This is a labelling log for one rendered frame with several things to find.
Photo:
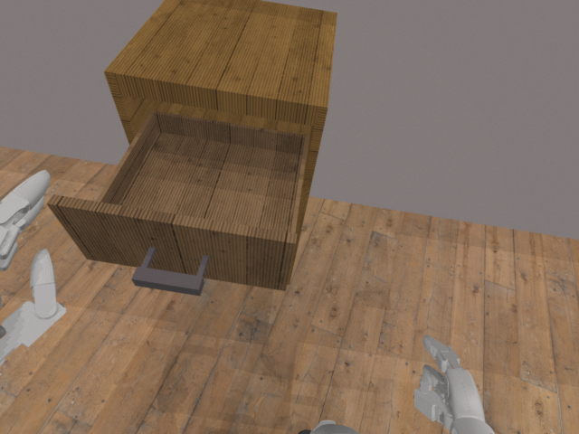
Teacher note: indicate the cabinet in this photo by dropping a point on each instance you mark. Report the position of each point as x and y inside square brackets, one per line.
[247, 62]

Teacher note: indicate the handle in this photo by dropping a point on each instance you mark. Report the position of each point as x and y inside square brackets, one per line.
[168, 280]

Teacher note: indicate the robot right hand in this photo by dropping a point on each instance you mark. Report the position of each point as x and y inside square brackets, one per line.
[456, 393]

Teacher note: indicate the robot right shin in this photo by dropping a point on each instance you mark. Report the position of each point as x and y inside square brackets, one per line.
[323, 422]

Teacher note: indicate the drawer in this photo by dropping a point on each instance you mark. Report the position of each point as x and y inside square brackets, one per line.
[192, 187]

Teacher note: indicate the robot left hand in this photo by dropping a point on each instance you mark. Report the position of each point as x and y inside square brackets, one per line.
[17, 211]

